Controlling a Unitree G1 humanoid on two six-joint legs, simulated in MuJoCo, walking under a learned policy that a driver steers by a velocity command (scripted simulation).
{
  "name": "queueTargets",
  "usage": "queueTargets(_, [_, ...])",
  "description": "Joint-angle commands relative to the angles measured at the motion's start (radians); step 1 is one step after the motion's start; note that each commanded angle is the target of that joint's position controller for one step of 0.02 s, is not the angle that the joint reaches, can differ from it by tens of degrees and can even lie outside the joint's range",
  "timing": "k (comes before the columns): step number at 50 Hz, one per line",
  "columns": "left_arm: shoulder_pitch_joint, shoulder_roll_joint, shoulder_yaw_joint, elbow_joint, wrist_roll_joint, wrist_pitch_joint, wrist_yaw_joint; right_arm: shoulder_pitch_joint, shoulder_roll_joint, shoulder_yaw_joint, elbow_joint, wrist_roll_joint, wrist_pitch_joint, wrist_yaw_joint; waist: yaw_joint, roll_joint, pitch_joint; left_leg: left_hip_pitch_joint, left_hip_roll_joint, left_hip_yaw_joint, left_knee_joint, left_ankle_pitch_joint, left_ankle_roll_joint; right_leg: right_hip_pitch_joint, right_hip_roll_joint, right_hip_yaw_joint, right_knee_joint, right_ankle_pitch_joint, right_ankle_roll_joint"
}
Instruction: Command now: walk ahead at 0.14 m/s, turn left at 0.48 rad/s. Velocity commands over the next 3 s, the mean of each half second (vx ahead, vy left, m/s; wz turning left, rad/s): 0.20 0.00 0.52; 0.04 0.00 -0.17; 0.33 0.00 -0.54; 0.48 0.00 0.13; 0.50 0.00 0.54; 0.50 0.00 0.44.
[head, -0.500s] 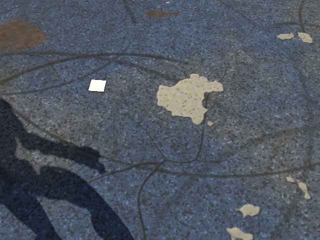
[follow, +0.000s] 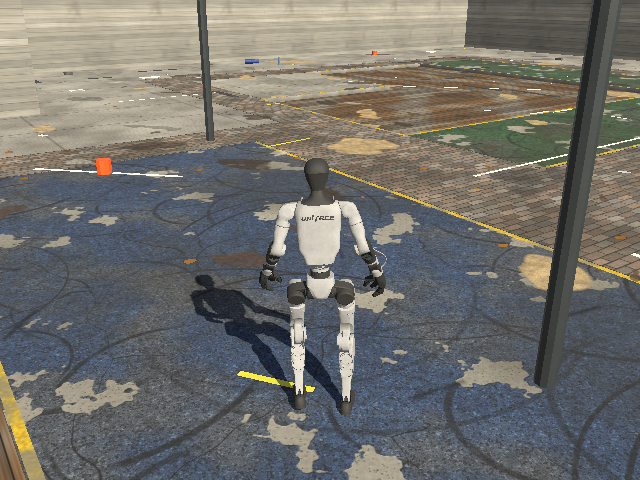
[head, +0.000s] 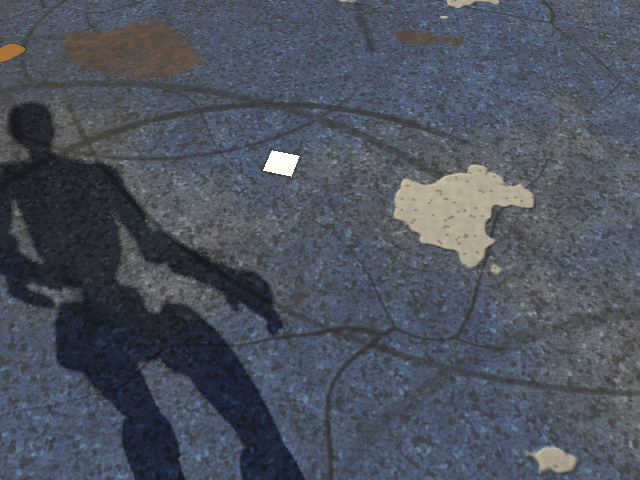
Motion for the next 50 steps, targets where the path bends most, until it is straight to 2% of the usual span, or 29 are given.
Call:
queueTargets(1, [-0.037,0.161,0.046,-0.045,-0.027,-0.017,-0.007,0.086,-0.074,-0.023,-0.047,0.005,-0.013,0.015,-0.037,-0.104,-0.132,0.202,-0.049,0.068,-0.207,0.113,0.067,-0.041,-0.220,0.135,-0.086,-0.050,-0.161])
queueTargets(2, [-0.016,0.108,0.031,-0.033,-0.014,-0.021,-0.013,0.179,-0.107,-0.042,-0.005,0.008,-0.019,0.007,-0.057,-0.019,-0.125,0.339,-0.071,0.036,-0.262,0.074,0.102,-0.161,-0.166,0.069,0.054,-0.206,-0.115])
queueTargets(3, [-0.054,0.032,0.006,-0.060,0.021,-0.027,-0.023,0.280,-0.215,-0.072,0.002,0.012,-0.033,-0.011,-0.087,0.260,-0.100,0.461,0.161,-0.341,-0.404,0.027,0.207,-0.417,-0.050,-0.041,0.469,-0.351,-0.016])
queueTargets(4, [-0.140,0.043,0.006,-0.132,0.003,-0.049,-0.021,0.257,-0.289,-0.071,-0.052,-0.025,-0.077,0.006,-0.098,0.303,-0.090,0.425,0.341,-0.846,-0.599,-0.228,0.409,-0.657,0.093,0.144,0.650,-0.386,0.001])
queueTargets(5, [-0.174,0.117,0.023,-0.130,-0.035,-0.070,-0.026,0.211,-0.217,-0.052,-0.063,-0.035,-0.106,0.011,-0.095,0.185,-0.031,0.399,0.358,-0.825,-0.651,-0.321,0.413,-0.702,0.035,0.222,0.702,-0.305,-0.022])
queueTargets(6, [-0.155,0.149,0.034,-0.116,-0.041,-0.085,-0.032,0.169,-0.164,-0.034,-0.066,-0.025,-0.119,0.006,-0.061,0.160,0.020,0.364,0.318,-0.731,-0.647,-0.318,0.362,-0.696,0.005,0.227,0.668,-0.186,-0.044])
queueTargets(7, [-0.126,0.152,0.039,-0.085,-0.017,-0.095,-0.028,0.141,-0.139,-0.025,-0.074,-0.013,-0.122,-0.002,-0.040,0.104,0.029,0.353,0.269,-0.639,-0.624,-0.239,0.316,-0.669,-0.016,0.223,0.633,-0.089,-0.045])
queueTargets(9, [-0.109,0.138,0.042,-0.063,0.009,-0.107,-0.029,0.131,-0.126,-0.015,-0.082,-0.017,-0.120,-0.019,-0.025,0.109,0.016,0.335,0.187,-0.494,-0.628,-0.044,0.267,-0.589,-0.020,0.216,0.532,0.073,-0.023])
queueTargets(14, [-0.135,0.076,0.029,-0.055,0.018,-0.106,-0.030,0.194,-0.139,-0.023,-0.074,-0.018,-0.110,-0.050,-0.021,0.094,-0.031,0.367,0.111,-0.295,-0.535,0.686,0.220,-0.518,0.051,0.175,0.341,0.234,0.036])
queueTargets(17, [-0.198,0.045,0.015,-0.069,0.008,-0.097,-0.042,0.220,-0.140,-0.031,-0.064,-0.008,-0.083,-0.064,-0.041,0.136,-0.044,0.313,0.075,-0.266,-0.481,0.753,0.180,-0.433,0.086,0.164,0.204,0.288,0.052])
queueTargets(22, [-0.249,0.065,0.013,-0.075,0.002,-0.104,-0.068,0.220,-0.147,-0.041,-0.070,-0.003,-0.053,-0.078,-0.058,0.140,-0.050,0.346,0.108,-0.352,-0.406,0.714,0.186,-0.377,0.104,0.173,0.051,0.298,0.032])
queueTargets(24, [-0.200,0.092,0.023,-0.057,0.007,-0.118,-0.072,0.189,-0.139,-0.038,-0.080,-0.007,-0.056,-0.077,-0.037,0.156,-0.070,0.347,0.114,-0.377,-0.351,0.756,0.176,-0.279,0.110,0.169,0.008,0.282,0.002])
queueTargets(26, [-0.079,0.129,0.039,-0.026,0.023,-0.136,-0.062,0.143,-0.119,-0.029,-0.094,-0.005,-0.069,-0.071,0.033,0.153,-0.136,0.351,0.050,-0.352,-0.195,0.902,0.137,-0.083,0.116,0.138,-0.122,0.415,-0.054])
queueTargets(27, [0.024,0.168,0.040,-0.019,0.045,-0.145,-0.056,0.140,-0.072,-0.011,-0.113,-0.023,-0.078,-0.065,0.071,0.082,-0.274,0.255,-0.003,-0.335,-0.015,0.723,0.100,0.177,-0.027,0.266,-0.080,0.679,-0.128])
queueTargets(28, [0.066,0.201,0.038,-0.001,0.059,-0.139,-0.054,0.299,0.009,0.013,-0.101,-0.045,-0.078,-0.062,-0.011,-0.185,-0.404,0.003,-0.162,-0.298,0.299,-0.123,0.034,0.474,-0.292,0.584,-0.003,1.120,-0.319])
queueTargets(29, [0.089,0.100,0.012,0.036,0.032,-0.129,-0.065,0.406,-0.053,0.006,-0.052,-0.028,-0.073,-0.054,-0.030,-0.202,-0.479,-0.028,-0.157,-0.353,0.412,-0.290,0.003,0.446,-0.348,0.773,-0.071,0.893,-0.403])
queueTargets(30, [0.005,0.067,0.001,0.017,-0.001,-0.122,-0.072,0.315,-0.124,-0.014,-0.048,-0.015,-0.057,-0.052,-0.018,-0.109,-0.318,-0.076,-0.102,-0.312,0.454,-0.238,-0.025,0.316,-0.282,0.678,-0.109,0.646,-0.360])
queueTargets(31, [-0.045,0.052,-0.008,0.015,-0.005,-0.107,-0.075,0.214,-0.136,-0.017,-0.070,-0.023,-0.046,-0.055,-0.009,-0.071,-0.232,-0.104,-0.072,-0.246,0.429,-0.186,-0.040,0.224,-0.214,0.597,-0.140,0.483,-0.309])
queueTargets(32, [-0.084,0.054,-0.012,0.010,-0.007,-0.093,-0.076,0.159,-0.137,-0.022,-0.082,-0.034,-0.034,-0.059,-0.012,-0.056,-0.154,-0.109,-0.053,-0.209,0.374,-0.152,-0.049,0.122,-0.172,0.554,-0.172,0.377,-0.278])
queueTargets(34, [-0.104,0.125,0.010,0.012,-0.001,-0.067,-0.065,0.124,-0.098,-0.015,-0.101,-0.030,-0.024,-0.063,-0.028,-0.107,-0.085,-0.026,-0.046,-0.161,0.183,-0.132,-0.049,-0.023,-0.100,0.494,-0.222,0.274,-0.233])
queueTargets(36, [-0.079,0.152,0.023,0.016,0.004,-0.055,-0.053,0.119,-0.054,-0.003,-0.098,-0.030,-0.031,-0.074,-0.018,-0.126,-0.109,0.025,-0.069,-0.129,0.064,-0.156,-0.047,-0.022,-0.087,0.483,-0.220,0.326,-0.241])
queueTargets(41, [-0.084,0.171,0.038,0.006,-0.014,-0.030,-0.028,0.075,-0.062,-0.007,-0.110,-0.030,-0.045,-0.071,-0.005,-0.134,-0.156,0.106,-0.077,-0.142,-0.093,0.043,-0.020,-0.054,-0.093,0.534,-0.227,0.180,-0.235])
queueTargets(44, [-0.103,0.159,0.034,0.000,-0.025,-0.006,-0.013,0.092,-0.051,-0.010,-0.109,-0.034,-0.065,-0.054,-0.035,-0.126,-0.142,0.213,-0.089,-0.110,-0.287,0.183,0.012,-0.128,-0.049,0.536,-0.178,0.101,-0.182])
queueTargets(45, [-0.082,0.141,0.028,0.003,-0.027,-0.001,-0.010,0.101,-0.071,-0.017,-0.113,-0.037,-0.071,-0.053,-0.040,-0.102,-0.140,0.275,-0.051,-0.133,-0.356,0.207,0.038,-0.179,-0.016,0.521,-0.134,0.044,-0.142])
queueTargets(46, [-0.068,0.097,0.015,-0.008,-0.019,-0.001,-0.011,0.120,-0.150,-0.036,-0.122,-0.055,-0.070,-0.059,-0.031,0.046,-0.133,0.323,0.127,-0.302,-0.446,0.158,0.111,-0.287,0.056,0.432,0.016,-0.077,-0.077])
queueTargets(47, [-0.076,0.090,0.016,-0.033,-0.023,-0.009,-0.011,0.083,-0.200,-0.049,-0.126,-0.079,-0.065,-0.055,-0.014,0.292,-0.080,0.225,0.292,-0.521,-0.543,0.207,0.249,-0.373,0.191,0.238,0.241,-0.242,-0.028])
queueTargets(48, [-0.027,0.155,0.039,-0.013,-0.012,-0.015,-0.011,0.025,-0.147,-0.032,-0.160,-0.093,-0.075,-0.056,-0.002,0.243,-0.081,0.187,0.342,-0.542,-0.539,0.303,0.306,-0.363,0.135,0.269,0.474,-0.295,-0.001])
queueTargets(49, [0.021,0.178,0.052,0.017,-0.021,-0.010,-0.014,-0.017,-0.100,-0.018,-0.172,-0.079,-0.082,-0.060,0.024,0.168,-0.089,0.201,0.295,-0.459,-0.532,0.248,0.275,-0.376,0.117,0.273,0.565,-0.229,0.005])
queueTargets(50, [0.053,0.162,0.051,0.039,-0.021,-0.001,-0.014,-0.038,-0.087,-0.015,-0.175,-0.054,-0.088,-0.063,0.033,0.132,-0.082,0.241,0.237,-0.386,-0.533,0.130,0.229,-0.414,0.098,0.257,0.602,-0.149,0.018])
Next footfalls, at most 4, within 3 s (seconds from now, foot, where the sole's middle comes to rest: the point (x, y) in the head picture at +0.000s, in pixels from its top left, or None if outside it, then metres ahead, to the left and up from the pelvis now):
0.04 left None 0.03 0.11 -0.77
0.54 right None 0.35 -0.01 -0.77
0.90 left None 0.26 0.21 -0.77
1.40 right None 0.41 -0.07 -0.77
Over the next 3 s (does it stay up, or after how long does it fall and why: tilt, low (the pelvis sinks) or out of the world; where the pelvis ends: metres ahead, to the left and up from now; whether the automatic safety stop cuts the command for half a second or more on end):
stays up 1.18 0.05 0.00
